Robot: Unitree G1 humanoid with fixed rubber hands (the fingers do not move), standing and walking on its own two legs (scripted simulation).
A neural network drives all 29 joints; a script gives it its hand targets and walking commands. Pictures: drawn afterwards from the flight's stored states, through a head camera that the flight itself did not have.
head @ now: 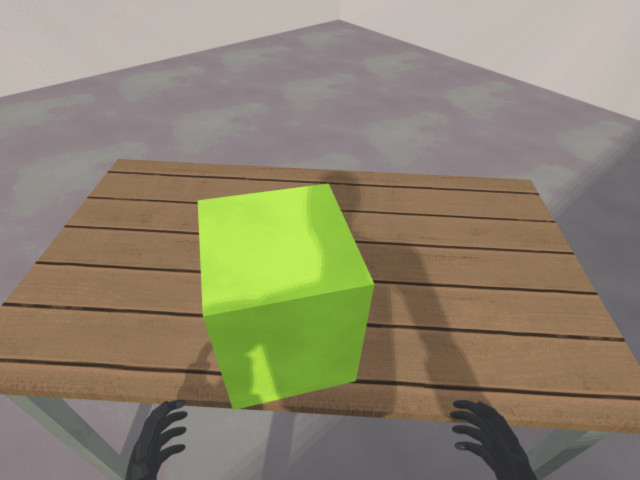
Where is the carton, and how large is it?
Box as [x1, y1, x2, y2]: [198, 183, 373, 409]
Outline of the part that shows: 328,183 198,200 203,317 233,409 355,380 371,299 373,282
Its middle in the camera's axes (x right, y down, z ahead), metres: -0.06 +0.08 +0.60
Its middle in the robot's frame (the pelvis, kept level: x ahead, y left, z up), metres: +0.39 +0.11 -0.01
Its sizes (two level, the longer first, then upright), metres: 0.210 0.200 0.250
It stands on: a table, 0.65 m high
